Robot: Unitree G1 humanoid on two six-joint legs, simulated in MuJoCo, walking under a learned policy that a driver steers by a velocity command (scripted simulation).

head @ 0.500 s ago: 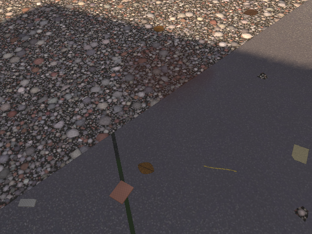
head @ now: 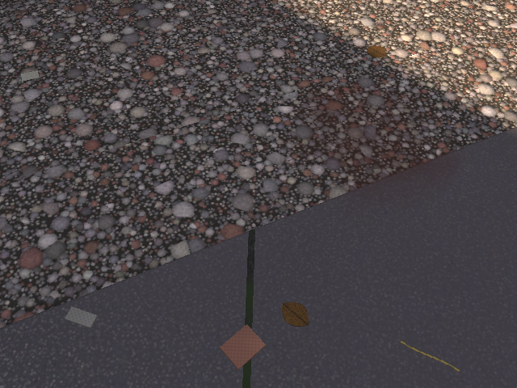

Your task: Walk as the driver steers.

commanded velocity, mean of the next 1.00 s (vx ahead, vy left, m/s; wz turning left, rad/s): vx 0.32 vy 0.00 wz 0.40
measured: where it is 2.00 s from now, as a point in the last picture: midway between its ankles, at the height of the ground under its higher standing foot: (178, 361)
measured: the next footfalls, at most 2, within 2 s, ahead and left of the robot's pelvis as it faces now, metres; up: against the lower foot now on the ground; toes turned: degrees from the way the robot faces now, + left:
right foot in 0.34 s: +0.13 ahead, -0.16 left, +0.00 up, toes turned +17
left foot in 0.82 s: +0.28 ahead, +0.21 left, +0.00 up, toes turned +28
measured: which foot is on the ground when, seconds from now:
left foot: down 0.00-0.34, up 0.36-0.80, down 0.82-1.00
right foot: up 0.00-0.32, down 0.34-0.82, up 0.84-1.00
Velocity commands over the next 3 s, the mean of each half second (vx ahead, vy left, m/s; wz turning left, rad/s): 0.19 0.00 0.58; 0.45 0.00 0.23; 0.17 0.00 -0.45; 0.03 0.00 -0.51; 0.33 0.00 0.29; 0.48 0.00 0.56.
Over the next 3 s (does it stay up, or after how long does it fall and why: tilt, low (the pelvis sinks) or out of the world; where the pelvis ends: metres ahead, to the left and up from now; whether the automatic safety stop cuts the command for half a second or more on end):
stays up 0.90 0.34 -0.03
